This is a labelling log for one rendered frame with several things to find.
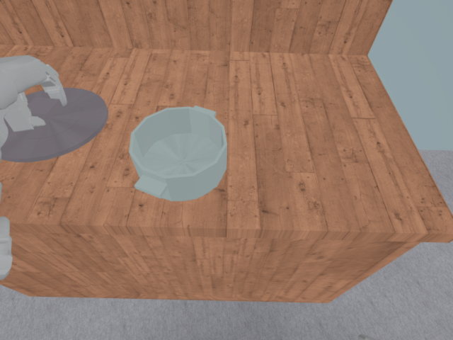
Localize robot left hand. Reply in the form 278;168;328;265
0;55;67;132

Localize lid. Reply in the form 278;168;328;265
0;88;108;162

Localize pot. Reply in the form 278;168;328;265
129;106;227;201

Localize robot left forearm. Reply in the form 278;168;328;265
0;70;18;202

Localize knob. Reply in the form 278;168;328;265
27;98;63;121

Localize table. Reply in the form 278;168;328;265
0;0;453;303

